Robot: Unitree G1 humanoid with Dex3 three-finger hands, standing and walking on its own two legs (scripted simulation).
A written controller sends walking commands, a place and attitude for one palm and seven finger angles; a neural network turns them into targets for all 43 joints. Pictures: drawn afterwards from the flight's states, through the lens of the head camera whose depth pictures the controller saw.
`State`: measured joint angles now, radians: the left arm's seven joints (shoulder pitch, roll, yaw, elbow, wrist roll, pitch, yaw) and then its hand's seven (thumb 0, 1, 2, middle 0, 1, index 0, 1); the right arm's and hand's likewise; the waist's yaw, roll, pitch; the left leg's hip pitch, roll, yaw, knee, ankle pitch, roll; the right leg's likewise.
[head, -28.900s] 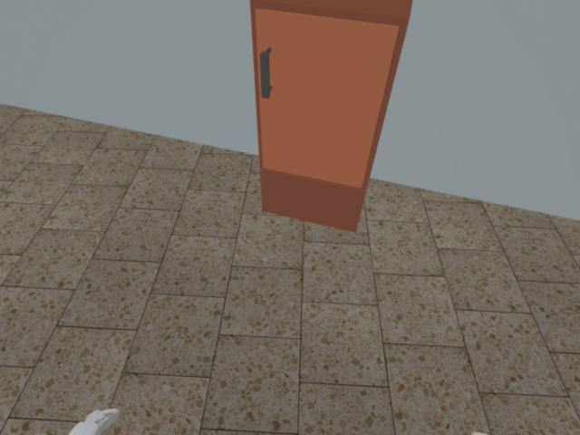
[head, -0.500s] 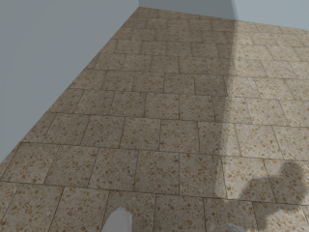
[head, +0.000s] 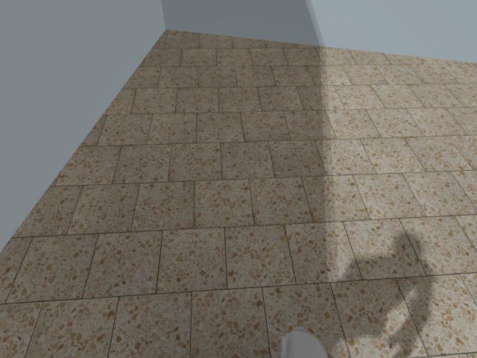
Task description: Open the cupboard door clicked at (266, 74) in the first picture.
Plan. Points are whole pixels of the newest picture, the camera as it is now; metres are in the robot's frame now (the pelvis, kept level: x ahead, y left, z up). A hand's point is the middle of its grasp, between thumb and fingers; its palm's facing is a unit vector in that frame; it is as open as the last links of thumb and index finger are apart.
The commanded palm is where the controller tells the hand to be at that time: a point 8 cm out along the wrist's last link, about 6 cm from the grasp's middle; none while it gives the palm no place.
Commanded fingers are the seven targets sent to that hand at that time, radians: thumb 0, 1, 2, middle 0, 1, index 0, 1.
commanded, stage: walk to a spot facing it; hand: left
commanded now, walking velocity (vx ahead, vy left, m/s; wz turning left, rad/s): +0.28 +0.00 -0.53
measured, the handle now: out of the picture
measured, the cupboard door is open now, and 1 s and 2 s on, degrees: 44 44 44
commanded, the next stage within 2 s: turn to face it in 0.08 s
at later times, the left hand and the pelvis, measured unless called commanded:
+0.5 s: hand (199, 275) +0.31 +0.11 -0.17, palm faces +0.01 -0.99 -0.16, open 7.1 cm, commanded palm none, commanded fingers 0.00 0.90 0.90 -0.20 -0.30 -0.20 -0.30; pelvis +0.20 -0.07 -0.01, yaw +1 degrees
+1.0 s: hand (182, 286) +0.28 +0.14 -0.17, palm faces +0.29 -0.91 -0.29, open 7.4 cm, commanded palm none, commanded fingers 0.00 0.90 0.90 -0.20 -0.30 -0.20 -0.30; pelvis +0.24 -0.10 -0.01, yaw +17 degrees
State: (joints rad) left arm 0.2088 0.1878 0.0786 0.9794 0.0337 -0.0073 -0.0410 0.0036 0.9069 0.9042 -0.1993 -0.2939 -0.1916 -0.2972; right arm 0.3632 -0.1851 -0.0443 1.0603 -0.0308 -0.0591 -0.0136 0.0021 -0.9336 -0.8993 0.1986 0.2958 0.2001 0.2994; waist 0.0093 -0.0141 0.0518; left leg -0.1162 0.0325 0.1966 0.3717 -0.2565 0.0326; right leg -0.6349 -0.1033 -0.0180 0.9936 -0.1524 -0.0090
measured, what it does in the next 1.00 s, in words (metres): walks ahead, turning left: right foot, then left foot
